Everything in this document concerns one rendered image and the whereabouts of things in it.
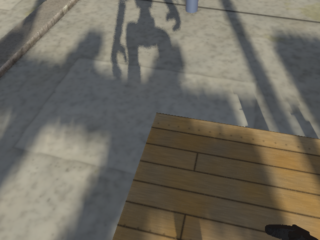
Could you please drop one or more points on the robot right hand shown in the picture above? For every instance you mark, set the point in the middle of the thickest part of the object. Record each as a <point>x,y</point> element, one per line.
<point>287,232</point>

